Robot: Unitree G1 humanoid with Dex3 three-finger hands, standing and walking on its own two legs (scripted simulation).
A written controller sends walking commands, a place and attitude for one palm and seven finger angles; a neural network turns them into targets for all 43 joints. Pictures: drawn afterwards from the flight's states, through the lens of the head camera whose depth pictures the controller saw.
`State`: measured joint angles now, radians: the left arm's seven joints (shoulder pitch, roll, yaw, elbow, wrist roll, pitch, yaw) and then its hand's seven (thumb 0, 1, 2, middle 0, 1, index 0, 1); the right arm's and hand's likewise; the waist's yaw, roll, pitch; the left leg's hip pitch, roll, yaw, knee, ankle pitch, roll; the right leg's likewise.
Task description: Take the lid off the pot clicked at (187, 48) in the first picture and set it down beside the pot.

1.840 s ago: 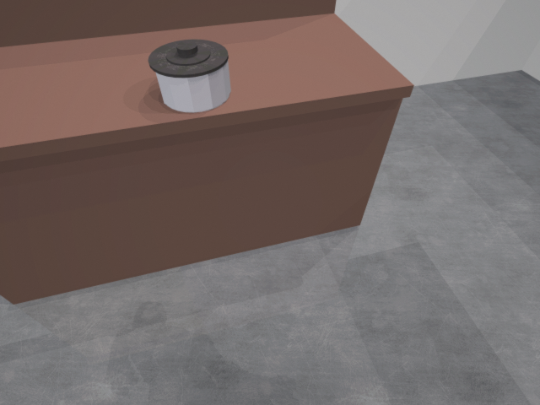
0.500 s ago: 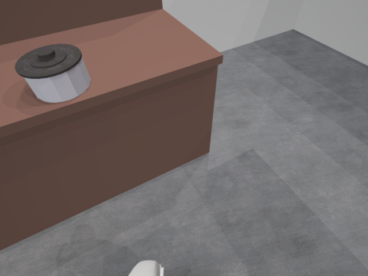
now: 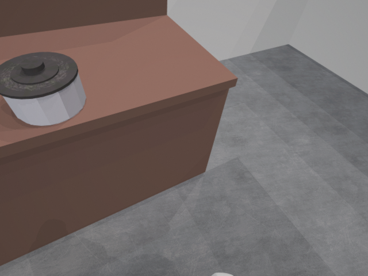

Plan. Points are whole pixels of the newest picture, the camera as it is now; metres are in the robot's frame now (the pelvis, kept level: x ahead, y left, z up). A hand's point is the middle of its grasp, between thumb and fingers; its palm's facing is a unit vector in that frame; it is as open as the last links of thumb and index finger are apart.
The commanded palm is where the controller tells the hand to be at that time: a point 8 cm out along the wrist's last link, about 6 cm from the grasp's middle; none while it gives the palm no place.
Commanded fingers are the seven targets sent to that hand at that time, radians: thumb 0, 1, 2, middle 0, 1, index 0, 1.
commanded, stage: turn to face it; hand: left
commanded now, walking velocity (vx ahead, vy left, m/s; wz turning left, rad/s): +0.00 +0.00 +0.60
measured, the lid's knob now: (32, 65) +0.57 +0.46 +0.11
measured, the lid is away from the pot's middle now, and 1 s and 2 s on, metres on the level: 0.00 0.00 0.00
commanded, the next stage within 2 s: take the last steps up to it in 0.82 s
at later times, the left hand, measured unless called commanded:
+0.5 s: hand out of the picture +0.08 +0.21 -0.14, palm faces +0.28 -0.92 -0.29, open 7.4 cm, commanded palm none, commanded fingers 0.00 0.90 0.90 -0.20 -0.30 -0.20 -0.30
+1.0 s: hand out of the picture -0.07 +0.09 -0.14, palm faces +0.53 -0.81 -0.27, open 7.4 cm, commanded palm none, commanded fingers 0.00 0.90 0.90 -0.20 -0.30 -0.20 -0.30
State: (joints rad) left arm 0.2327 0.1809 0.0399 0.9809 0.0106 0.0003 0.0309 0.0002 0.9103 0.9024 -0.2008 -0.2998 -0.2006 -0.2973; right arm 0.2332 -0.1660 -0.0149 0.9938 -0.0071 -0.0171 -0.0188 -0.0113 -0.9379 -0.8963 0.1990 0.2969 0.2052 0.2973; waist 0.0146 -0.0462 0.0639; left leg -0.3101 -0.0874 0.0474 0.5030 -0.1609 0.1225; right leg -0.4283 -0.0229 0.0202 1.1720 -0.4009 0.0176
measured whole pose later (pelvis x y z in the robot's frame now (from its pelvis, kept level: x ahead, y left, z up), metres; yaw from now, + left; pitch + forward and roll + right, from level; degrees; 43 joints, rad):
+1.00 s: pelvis +0.01 -0.09 +0.01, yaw +30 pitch -1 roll +3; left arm 0.32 0.17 0.01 0.93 0.03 0.00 0.02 0.00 0.90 0.90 -0.21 -0.30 -0.21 -0.30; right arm 0.13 -0.27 -0.06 0.96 -0.01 0.08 0.01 0.01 -0.91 -0.90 0.19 0.30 0.20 0.30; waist 0.04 0.01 0.08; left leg -0.35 0.00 -0.04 0.92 -0.45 -0.05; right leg -0.19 -0.06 -0.09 0.47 -0.26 -0.04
